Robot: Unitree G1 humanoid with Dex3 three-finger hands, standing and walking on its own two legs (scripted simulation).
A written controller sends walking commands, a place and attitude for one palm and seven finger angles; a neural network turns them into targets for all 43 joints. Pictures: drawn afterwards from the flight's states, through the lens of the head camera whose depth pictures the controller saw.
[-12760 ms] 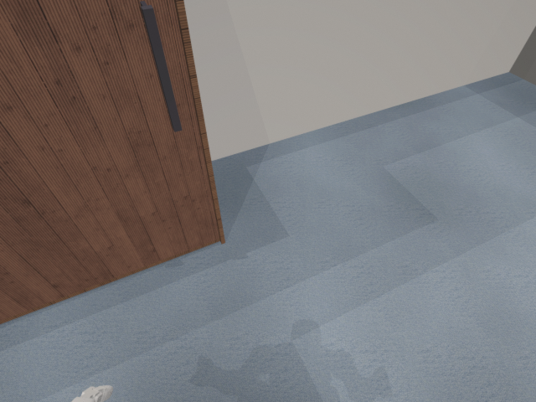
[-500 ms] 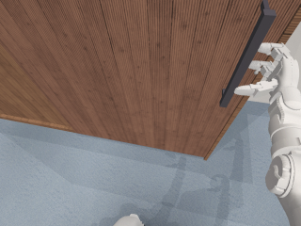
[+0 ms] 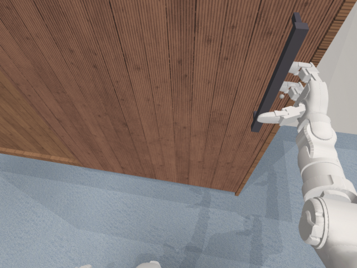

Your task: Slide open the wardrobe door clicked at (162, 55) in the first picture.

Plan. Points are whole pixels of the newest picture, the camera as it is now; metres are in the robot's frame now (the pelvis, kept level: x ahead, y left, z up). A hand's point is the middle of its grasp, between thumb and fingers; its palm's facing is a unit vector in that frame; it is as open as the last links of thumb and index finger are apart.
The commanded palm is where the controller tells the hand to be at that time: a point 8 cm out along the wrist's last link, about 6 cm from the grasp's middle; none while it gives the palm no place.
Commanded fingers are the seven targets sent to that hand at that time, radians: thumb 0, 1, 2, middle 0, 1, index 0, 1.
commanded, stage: slide the fingers in behind the handle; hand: right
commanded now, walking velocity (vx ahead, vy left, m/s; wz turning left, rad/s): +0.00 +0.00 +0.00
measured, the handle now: (271, 83) +0.54 -0.14 +0.11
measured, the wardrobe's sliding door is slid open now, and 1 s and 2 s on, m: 0.00 0.00 0.00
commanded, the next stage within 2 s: grip the handle and tug to test in 1.12 s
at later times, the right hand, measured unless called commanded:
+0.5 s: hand (271, 97) +0.47 -0.12 +0.13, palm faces +0.05 +1.00 +0.01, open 14.2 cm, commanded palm +0.44 -0.17 +0.13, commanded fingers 0.00 0.50 -0.30 0.30 1.20 0.30 1.20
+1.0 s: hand (268, 96) +0.47 -0.12 +0.13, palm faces +0.04 +1.00 +0.00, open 14.3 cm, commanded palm +0.44 -0.16 +0.13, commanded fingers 0.00 0.50 -0.30 0.30 1.20 0.30 1.20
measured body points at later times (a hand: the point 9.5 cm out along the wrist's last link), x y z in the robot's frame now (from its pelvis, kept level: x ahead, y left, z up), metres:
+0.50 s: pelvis +0.00 +0.01 +0.00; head +0.05 +0.01 +0.45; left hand +0.03 +0.27 -0.12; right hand +0.46 -0.18 +0.13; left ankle +0.00 +0.12 -0.71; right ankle -0.01 -0.11 -0.71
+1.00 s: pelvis +0.00 +0.01 +0.00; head +0.06 +0.01 +0.45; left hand +0.04 +0.27 -0.12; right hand +0.47 -0.17 +0.13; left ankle +0.00 +0.12 -0.71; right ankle -0.01 -0.11 -0.71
